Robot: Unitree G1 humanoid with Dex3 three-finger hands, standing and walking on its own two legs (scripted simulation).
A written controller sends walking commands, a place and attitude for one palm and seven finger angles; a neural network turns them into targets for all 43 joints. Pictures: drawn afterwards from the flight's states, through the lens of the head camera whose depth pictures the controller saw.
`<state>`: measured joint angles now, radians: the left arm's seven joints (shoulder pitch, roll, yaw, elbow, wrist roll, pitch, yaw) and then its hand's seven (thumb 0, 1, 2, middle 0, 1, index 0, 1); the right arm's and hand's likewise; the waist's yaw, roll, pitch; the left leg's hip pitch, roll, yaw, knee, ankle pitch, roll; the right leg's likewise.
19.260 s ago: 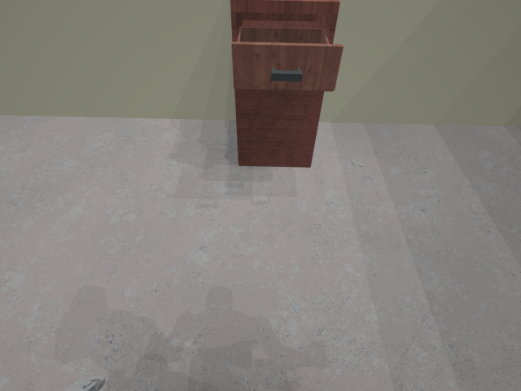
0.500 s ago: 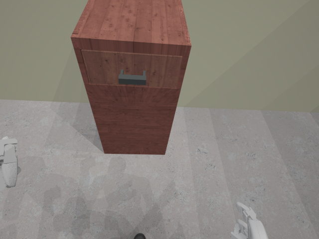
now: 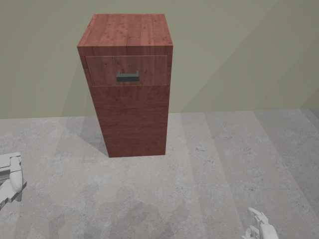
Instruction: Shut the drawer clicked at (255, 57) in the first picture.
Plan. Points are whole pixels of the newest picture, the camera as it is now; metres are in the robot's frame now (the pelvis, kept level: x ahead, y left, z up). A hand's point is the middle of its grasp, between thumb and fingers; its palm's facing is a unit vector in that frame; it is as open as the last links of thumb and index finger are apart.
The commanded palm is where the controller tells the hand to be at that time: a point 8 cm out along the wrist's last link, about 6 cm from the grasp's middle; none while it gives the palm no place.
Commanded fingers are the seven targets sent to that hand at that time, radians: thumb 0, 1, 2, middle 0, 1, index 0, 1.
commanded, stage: stop stepping back and stand still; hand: left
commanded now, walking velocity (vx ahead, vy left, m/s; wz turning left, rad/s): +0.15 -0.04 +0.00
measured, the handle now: (128, 75) +0.82 +0.21 -0.03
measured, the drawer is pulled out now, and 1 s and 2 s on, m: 0.00 0.00 0.00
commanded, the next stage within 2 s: let the arm hang, fingers relaxed in 0.88 s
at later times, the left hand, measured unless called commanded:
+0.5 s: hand out of the picture +0.09 +0.27 +0.17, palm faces +0.32 -0.84 -0.44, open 3.3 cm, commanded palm +0.05 +0.31 +0.19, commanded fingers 0.00 0.90 0.90 -1.40 -1.60 -1.40 -1.60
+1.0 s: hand out of the picture +0.10 +0.29 +0.17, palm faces +0.32 -0.79 -0.52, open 3.2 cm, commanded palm none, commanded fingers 0.00 0.90 0.90 -1.32 -1.51 -1.32 -1.51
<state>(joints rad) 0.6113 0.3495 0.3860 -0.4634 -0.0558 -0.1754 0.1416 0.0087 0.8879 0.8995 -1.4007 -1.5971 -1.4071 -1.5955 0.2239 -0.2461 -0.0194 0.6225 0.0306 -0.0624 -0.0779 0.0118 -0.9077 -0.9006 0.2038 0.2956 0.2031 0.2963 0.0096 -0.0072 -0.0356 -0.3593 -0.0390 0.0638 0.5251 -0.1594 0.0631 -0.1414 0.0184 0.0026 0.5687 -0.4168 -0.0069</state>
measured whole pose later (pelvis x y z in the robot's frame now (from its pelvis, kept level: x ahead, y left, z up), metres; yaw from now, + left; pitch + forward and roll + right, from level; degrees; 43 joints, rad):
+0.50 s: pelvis -0.08 +0.03 +0.02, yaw +1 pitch -1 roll -3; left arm 0.69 0.41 0.34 -0.63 -0.03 -0.17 0.13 0.01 0.89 0.90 -1.40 -1.60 -1.41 -1.60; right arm 0.29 -0.12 0.06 0.60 -0.03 -0.10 -0.06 0.01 -0.90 -0.90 0.21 0.30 0.21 0.30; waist -0.02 -0.02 -0.02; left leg -0.32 -0.02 0.04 0.41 -0.14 0.05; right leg -0.18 0.05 -0.11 0.53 -0.50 -0.05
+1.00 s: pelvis -0.09 +0.04 +0.00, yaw +2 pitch -1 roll -2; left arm 0.64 0.44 0.38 -0.59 0.00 -0.23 0.11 0.01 0.89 0.90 -1.40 -1.60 -1.41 -1.60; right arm 0.23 -0.16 0.02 0.61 -0.02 -0.12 -0.03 0.01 -0.90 -0.90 0.21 0.30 0.21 0.30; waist 0.00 0.00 0.03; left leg -0.38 0.02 0.04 0.63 -0.26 0.02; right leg -0.26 0.01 -0.08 0.52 -0.22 -0.03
